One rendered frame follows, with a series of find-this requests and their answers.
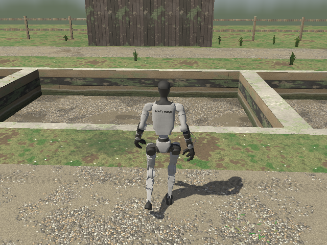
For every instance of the left robot foot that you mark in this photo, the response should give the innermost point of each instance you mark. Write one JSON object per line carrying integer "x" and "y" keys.
{"x": 148, "y": 206}

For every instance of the left robot forearm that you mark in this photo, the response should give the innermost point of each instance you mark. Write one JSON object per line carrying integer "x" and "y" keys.
{"x": 139, "y": 133}

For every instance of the right robot hand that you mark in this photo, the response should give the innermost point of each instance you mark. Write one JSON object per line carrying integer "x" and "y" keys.
{"x": 191, "y": 153}

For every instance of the left robot hand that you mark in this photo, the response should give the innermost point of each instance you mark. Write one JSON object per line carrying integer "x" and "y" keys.
{"x": 137, "y": 141}

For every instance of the robot foot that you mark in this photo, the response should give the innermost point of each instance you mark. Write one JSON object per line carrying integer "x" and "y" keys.
{"x": 168, "y": 200}
{"x": 148, "y": 206}

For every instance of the right robot upper arm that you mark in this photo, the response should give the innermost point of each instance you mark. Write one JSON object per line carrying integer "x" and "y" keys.
{"x": 182, "y": 117}

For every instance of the right robot forearm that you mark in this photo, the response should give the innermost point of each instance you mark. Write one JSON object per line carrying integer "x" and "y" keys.
{"x": 188, "y": 139}

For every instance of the left robot upper arm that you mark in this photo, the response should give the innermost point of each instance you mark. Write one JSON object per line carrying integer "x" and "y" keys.
{"x": 144, "y": 115}

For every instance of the right robot foot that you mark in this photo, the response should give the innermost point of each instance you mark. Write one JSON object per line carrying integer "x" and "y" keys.
{"x": 168, "y": 200}

